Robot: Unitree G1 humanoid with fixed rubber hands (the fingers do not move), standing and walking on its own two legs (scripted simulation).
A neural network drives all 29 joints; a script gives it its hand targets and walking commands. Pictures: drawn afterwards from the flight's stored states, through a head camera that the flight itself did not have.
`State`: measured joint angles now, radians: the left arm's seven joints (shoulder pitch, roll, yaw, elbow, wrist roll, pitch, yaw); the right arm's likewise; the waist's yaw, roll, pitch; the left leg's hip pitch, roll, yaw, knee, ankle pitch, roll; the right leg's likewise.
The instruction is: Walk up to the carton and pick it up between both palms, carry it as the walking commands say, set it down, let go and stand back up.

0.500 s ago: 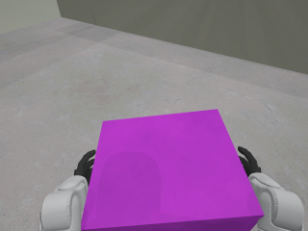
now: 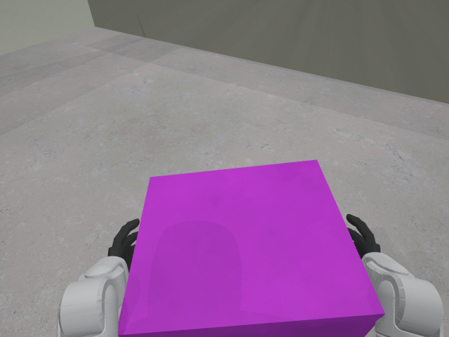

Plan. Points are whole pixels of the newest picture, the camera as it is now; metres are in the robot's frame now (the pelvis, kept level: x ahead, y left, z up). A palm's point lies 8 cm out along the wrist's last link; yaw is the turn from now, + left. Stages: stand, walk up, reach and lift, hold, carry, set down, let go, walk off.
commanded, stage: carry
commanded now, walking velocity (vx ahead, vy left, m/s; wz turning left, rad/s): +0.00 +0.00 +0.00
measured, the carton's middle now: (243, 274) +0.25 -0.01 +0.01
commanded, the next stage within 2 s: hold in 1.20 s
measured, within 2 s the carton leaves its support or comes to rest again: neither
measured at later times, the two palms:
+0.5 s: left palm (123, 265) +0.24 +0.18 +0.06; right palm (360, 262) +0.24 -0.20 +0.07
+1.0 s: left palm (126, 270) +0.25 +0.18 +0.04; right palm (356, 267) +0.24 -0.20 +0.05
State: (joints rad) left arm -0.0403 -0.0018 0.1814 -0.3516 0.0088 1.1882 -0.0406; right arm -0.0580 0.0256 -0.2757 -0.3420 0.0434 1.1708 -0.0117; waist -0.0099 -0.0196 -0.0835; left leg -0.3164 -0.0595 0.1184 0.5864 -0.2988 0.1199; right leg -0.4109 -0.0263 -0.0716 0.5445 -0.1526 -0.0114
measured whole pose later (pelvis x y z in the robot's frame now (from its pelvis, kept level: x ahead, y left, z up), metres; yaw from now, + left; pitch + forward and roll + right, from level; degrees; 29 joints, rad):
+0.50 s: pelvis +0.00 +0.00 +0.00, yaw +0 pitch +1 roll -1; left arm -0.04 0.00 0.18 -0.28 0.02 1.10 -0.05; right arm -0.06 0.03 -0.28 -0.27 0.03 1.08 0.00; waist -0.01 -0.02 -0.08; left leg -0.32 -0.06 0.12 0.59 -0.30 0.12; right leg -0.41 -0.03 -0.07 0.55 -0.15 -0.01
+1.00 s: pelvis +0.00 +0.00 +0.00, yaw +0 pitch +1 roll -1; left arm -0.04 0.00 0.18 -0.15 0.05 0.98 -0.07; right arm -0.05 0.04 -0.28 -0.15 0.00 0.96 0.03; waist -0.01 -0.01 -0.08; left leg -0.32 -0.06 0.12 0.59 -0.30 0.12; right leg -0.41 -0.03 -0.07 0.55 -0.15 -0.01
